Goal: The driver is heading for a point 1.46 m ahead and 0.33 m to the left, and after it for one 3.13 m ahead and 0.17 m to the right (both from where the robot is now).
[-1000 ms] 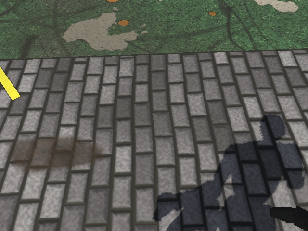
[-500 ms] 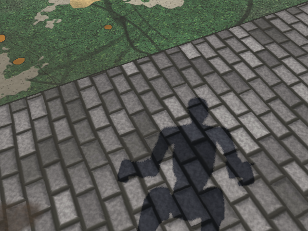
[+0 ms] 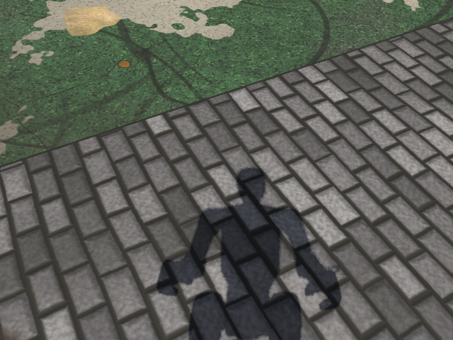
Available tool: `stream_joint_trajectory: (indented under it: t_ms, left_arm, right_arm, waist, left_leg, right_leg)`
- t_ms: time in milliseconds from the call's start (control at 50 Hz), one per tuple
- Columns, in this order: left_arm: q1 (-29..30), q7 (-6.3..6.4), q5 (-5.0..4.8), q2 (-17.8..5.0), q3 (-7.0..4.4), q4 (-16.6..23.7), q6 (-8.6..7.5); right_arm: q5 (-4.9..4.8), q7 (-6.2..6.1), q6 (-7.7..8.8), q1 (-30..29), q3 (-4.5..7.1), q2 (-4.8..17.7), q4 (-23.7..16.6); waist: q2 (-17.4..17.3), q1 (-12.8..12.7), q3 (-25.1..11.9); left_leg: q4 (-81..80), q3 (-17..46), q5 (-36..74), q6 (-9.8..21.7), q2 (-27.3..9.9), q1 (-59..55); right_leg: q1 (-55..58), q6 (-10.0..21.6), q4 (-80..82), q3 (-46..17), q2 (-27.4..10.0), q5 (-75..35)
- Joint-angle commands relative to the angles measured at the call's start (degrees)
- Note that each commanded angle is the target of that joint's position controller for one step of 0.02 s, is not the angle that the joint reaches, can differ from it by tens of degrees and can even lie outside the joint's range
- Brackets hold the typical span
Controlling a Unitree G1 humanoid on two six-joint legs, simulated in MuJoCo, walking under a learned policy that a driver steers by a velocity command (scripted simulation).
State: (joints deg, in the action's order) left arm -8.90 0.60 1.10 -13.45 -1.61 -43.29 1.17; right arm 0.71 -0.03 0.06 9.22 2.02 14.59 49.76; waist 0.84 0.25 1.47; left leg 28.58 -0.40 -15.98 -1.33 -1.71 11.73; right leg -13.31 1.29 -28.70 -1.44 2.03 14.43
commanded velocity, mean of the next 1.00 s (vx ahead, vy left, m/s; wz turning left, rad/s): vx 0.38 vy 0.00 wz -0.01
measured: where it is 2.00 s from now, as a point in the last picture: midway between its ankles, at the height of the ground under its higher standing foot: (218, 201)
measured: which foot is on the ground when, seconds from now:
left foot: down 0.00-0.24, up 0.26-0.68, down 0.70-1.00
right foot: down 0.00-0.70, up 0.72-1.00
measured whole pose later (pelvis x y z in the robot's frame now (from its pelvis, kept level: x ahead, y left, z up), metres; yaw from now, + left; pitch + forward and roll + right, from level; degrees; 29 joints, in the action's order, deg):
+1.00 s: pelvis +0.40 +0.05 +0.01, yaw +1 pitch +0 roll +2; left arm -8.5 1.1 -0.2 -16.6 -3.9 -47.4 -4.2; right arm 0.0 1.1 5.3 18.5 2.9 14.8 54.7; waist 2.2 3.4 1.1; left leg 13.4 -2.8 -8.7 4.3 4.9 5.3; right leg -39.2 -0.1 -50.2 -3.2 -8.7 3.3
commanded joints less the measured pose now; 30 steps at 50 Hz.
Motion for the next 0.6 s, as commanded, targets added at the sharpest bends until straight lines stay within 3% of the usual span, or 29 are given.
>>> stream_joint_trajectory:
  t_ms: [20, 80, 140, 160, 180, 220, 240, 260, 280, 300, 320, 360, 400, 480, 540, 600]
  left_arm:
    - [0.8, 0.61, -0.15, -6.3, -2.13, 2.26, -0.16]
    - [-0.07, 0.86, -1.02, -6.63, -2.72, 1.27, -0.6]
    - [0.42, 0.23, -1.98, -4.36, -2.64, 1.37, -3.31]
    - [0.62, -0.09, -2.16, -4.54, -2.73, 1.32, -4.05]
    - [-0.5, -0.4, -2.41, -4.73, -2.9, 0.82, -4.63]
    - [-7.27, -0.76, -2.56, -5.01, -3.45, -2.67, -5.29]
    - [-11.93, -0.68, -2.26, -6.86, -4.23, -4.81, -5.32]
    - [-17.67, -0.43, -1.95, -11.21, -5.49, -6.38, -5.54]
    - [-20.6, -1.19, -1.59, -14.13, -6.03, -6.09, -6.19]
    - [-18.19, -1.12, -1.13, -10.66, -4.75, -5.59, -6.93]
    - [-16.5, -1.07, -1.19, -8.63, -4.09, -4.88, -7.47]
    - [-14.43, -1.07, -1.41, -7.8, -3.46, -4.66, -7.33]
    - [-15.47, -0.92, -1.15, -6.0, -2.65, -5.22, -6.6]
    - [-17.13, 0.17, -1.34, -8.33, -2.82, -6.29, -5.81]
    - [-19.28, 0.45, -1.51, -9.61, -3.03, -7.72, -5.92]
    - [-18.88, 0.43, -2.27, -9.8, -3.3, -8.95, -5.83]
  right_arm:
    - [-0.08, -0.43, 1.36, -0.84, 1.08, 6.59, -1.62]
    - [-1.08, -1.28, 0.9, 1.01, 1.75, 8.9, -1.08]
    - [-1.8, -1.69, 1.92, 4.59, 2.57, 11.39, -0.17]
    - [-1.98, -1.74, 2.13, 4.44, 2.81, 11.84, -0.12]
    - [-2.15, -1.63, 2.28, 2.94, 2.77, 11.51, -0.56]
    - [-2.68, -1.04, 2.16, -2.07, 2.35, 9.87, -2.03]
    - [-2.36, -0.87, 2.4, -3.57, 1.8, 7.71, -2.66]
    - [-2.08, -0.72, 3.13, -5.18, 0.73, 3.77, -4.4]
    - [-2.33, -0.96, 4.25, -7.01, 1.14, 5.95, -6.3]
    - [-2.96, -0.69, 4.97, -5.66, 1.99, 8.15, -5.82]
    - [-3.37, -0.1, 5.45, -3.57, 1.88, 7.63, -4.75]
    - [-2.6, 0.69, 5.89, -4.49, 1.96, 6.87, -4.2]
    - [-2.16, 1.77, 5.6, -5.73, 1.71, 5.21, -4.3]
    - [-1.59, 2.5, 5.08, -12.87, 0.34, 2.02, -6.82]
    - [-2.09, 2.74, 5.03, -17.25, 0.07, 2.69, -8.46]
    - [-2.33, 3.13, 5.26, -18.29, 0.46, 4.68, -9.63]
  waist:
    - [-4.2, -0.17, -3.56]
    - [-4.96, 0.65, 1.99]
    - [-10.79, 1.18, 5.05]
    - [-11.49, 1.08, 5.93]
    - [-10.97, -0.04, 5.96]
    - [-9.02, -4.1, 4.39]
    - [-5.33, -5.64, 2.74]
    - [8.33, -6.57, 0.96]
    - [15.34, -8.16, 1.24]
    - [8.99, -5.76, 2.23]
    - [6.05, -4.24, 1.95]
    - [2.75, -3.22, 2.65]
    - [4.03, -3.13, 2.02]
    - [3.23, -4.56, 3.75]
    - [4.47, -5.47, 5.58]
    - [4.74, -3.83, 6.44]
  left_leg:
    - [-6.41, 3.36, 1.24, 2.05, -3.0, 1.63]
    - [-8.57, 7.06, -23.04, 5.78, -4.21, 4.38]
    - [-16.87, 21.96, -31.63, 12.35, -14.64, 1.57]
    - [-18.22, 24.87, -30.31, 13.88, -16.86, 2.82]
    - [-18.11, 23.86, -27.45, 13.65, -16.64, 4.09]
    - [-14.11, 15.05, -19.82, 10.06, -11.11, 10.34]
    - [-6.69, 9.62, -13.23, 7.61, -7.35, 14.19]
    - [10.97, -0.62, -7.26, 3.17, 0.51, 22.91]
    - [24.63, 0.42, -13.82, 2.34, 3.36, 32.17]
    - [33.6, 4.5, -14.8, 3.34, 0.37, 37.19]
    - [36.21, 5.56, -10.12, 4.79, -1.5, 38.76]
    - [33.58, 4.64, -1.77, 5.61, -4.55, 39.79]
    - [28.9, 2.33, 3.15, 4.45, -4.89, 35.98]
    - [13.63, -1.26, 12.57, 1.19, -2.56, 29.49]
    - [5.67, -2.42, 18.11, 1.1, -0.64, 23.31]
    - [1.95, -0.74, 17.68, 3.52, -0.72, 22.55]
  right_leg:
    - [3.45, 1.58, 3.49, -3.39, -3.04, -2.34]
    - [-5.53, 2.39, 0.03, -1.03, -0.48, 18.8]
    - [-12.2, 1.85, -9.68, 3.45, -0.12, 11.6]
    - [-11.84, 2.28, -10.93, 2.51, -1.64, 9.92]
    - [-9.52, 3.04, -8.95, 2.34, -2.3, 10.08]
    - [4.51, 4.41, 1.82, 3.47, -1.2, 5.97]
    - [11.44, 4.82, 4.24, -0.64, -3.22, 3.87]
    - [18.42, 9.09, 12.64, -18.24, -12.27, 14.73]
    - [22.35, 15.74, 19.22, -36.74, -21.98, 14.23]
    - [23.16, 16.71, 18.1, -36.23, -23.36, 11.1]
    - [24.06, 14.96, 17.52, -30.8, -21.35, 8.52]
    - [23.32, 11.53, 18.85, -21.93, -18.8, 0.26]
    - [20.85, 9.83, 19.91, -14.26, -15.6, -10.87]
    - [13.94, 9.5, 22.03, -5.94, -12.6, -15.95]
    - [10.46, 9.37, 23.87, -4.17, -13.28, -13.71]
    - [14.73, 8.26, 22.2, -3.52, -16.0, -17.97]
Next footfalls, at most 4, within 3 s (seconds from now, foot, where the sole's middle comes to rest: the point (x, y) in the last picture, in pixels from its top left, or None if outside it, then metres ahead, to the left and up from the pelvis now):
0.70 left None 0.42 0.13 -0.77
1.24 right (263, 273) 0.73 -0.10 -0.77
1.78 left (184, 207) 0.99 0.17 -0.77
2.26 right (204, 140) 1.34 0.11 -0.77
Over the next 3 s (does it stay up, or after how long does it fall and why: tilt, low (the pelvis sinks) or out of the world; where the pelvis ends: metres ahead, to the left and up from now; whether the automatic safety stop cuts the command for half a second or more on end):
stays up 1.30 0.20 0.00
